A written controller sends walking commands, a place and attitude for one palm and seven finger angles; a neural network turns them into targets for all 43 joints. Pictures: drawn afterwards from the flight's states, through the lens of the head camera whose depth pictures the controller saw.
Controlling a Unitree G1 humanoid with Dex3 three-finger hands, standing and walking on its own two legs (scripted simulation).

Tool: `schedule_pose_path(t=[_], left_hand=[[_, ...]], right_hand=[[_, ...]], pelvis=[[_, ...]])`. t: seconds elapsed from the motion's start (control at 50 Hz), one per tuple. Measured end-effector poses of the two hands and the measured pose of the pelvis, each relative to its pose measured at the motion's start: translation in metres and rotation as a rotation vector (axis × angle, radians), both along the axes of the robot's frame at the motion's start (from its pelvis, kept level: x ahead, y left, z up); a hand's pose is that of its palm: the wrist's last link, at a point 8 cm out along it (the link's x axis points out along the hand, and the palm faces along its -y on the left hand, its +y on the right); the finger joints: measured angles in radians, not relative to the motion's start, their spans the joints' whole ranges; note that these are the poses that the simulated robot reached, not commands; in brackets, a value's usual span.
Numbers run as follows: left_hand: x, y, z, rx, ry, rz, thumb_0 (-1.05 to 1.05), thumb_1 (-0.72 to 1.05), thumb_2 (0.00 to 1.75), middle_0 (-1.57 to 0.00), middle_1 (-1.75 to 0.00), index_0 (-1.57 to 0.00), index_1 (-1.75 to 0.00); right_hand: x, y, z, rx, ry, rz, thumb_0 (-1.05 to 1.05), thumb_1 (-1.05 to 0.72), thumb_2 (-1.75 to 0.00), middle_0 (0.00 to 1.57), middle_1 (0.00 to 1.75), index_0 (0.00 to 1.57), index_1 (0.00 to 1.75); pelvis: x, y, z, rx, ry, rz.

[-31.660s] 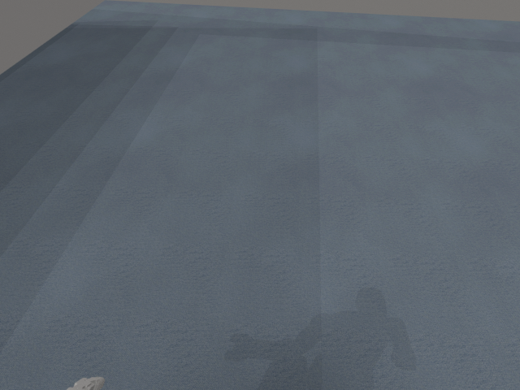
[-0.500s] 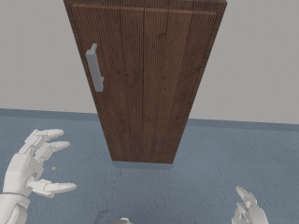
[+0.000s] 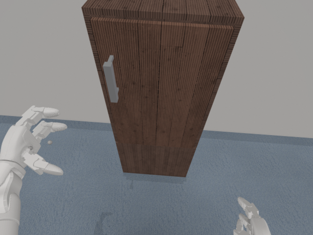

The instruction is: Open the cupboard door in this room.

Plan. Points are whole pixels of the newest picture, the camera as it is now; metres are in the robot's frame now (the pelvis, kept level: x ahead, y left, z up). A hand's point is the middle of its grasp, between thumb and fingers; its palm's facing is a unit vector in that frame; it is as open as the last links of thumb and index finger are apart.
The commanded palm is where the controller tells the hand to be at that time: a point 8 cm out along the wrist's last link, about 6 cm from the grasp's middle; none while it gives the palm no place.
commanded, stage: raise the hand with hooked fingers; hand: left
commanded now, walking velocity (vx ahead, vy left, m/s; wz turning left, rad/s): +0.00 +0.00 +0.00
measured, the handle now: (112, 79) +0.54 +0.19 +0.09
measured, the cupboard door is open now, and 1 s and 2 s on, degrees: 0 0 0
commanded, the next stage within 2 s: move the hooked fingers beside the handle in 0.48 s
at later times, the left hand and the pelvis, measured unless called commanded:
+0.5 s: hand (57, 139) +0.30 +0.26 +0.10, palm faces +0.04 -1.00 -0.03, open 13.9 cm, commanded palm +0.27 +0.31 +0.10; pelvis +0.00 -0.01 +0.00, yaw -1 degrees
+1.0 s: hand (71, 121) +0.35 +0.25 +0.10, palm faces +0.02 -1.00 -0.02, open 13.9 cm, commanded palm +0.32 +0.30 +0.10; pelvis +0.00 -0.02 +0.00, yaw -1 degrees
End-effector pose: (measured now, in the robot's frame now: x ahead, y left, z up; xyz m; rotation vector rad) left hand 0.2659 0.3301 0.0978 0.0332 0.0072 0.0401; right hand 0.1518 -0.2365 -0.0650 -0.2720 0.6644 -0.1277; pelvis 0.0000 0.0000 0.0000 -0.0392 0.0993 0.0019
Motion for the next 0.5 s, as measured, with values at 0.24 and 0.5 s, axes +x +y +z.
schedule_pose_path(t=[0.24, 0.5], left_hand=[[0.012, -0.009, 0.0, -0.014, 0.009, -0.018, -0.01, -0.5, 0.3, -0.3, -1.2, -0.3, -1.2], [0.007, -0.016, 0.003, -0.008, 0.006, 0.0, -0.01, -0.5, 0.3, -0.3, -1.2, -0.3, -1.2]], right_hand=[[-0.014, -0.02, 0.002, -0.018, 0.033, -0.051, 0.01, -0.91, -0.89, 0.2, 0.3, 0.2, 0.3], [-0.007, -0.018, 0.0, 0.01, 0.019, -0.039, 0.01, -0.91, -0.89, 0.2, 0.3, 0.2, 0.3]], pelvis=[[0.004, -0.003, 0.004, 0.009, 0.007, -0.017], [0.003, -0.011, 0.004, 0.014, -0.002, -0.011]])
